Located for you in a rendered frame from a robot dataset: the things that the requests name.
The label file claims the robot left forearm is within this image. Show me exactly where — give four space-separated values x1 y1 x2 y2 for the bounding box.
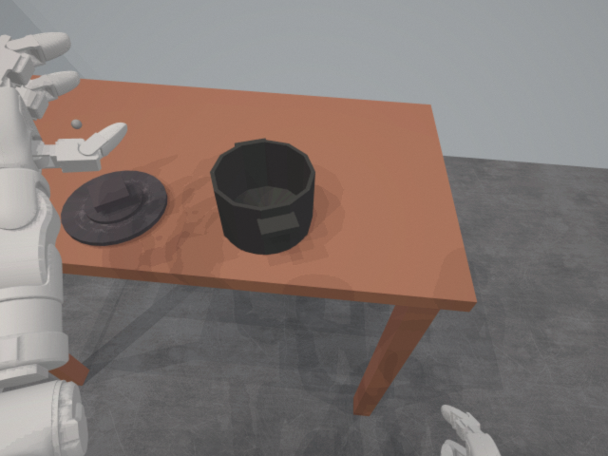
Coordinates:
0 167 69 393

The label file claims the knob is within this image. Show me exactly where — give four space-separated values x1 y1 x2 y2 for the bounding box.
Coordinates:
87 176 132 213

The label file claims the robot right hand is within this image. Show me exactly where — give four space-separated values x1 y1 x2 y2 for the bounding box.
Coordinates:
441 405 501 456

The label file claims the robot left hand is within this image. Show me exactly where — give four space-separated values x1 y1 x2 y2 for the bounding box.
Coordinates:
0 32 127 174

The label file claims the lid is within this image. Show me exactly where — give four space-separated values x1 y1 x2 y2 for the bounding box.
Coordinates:
61 170 167 246

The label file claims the left robot upper arm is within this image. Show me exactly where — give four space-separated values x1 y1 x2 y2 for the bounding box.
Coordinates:
0 380 88 456

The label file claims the pot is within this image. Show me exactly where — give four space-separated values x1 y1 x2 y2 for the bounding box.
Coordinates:
210 138 315 255

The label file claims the table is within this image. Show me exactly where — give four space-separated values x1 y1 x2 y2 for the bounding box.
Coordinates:
30 75 477 416

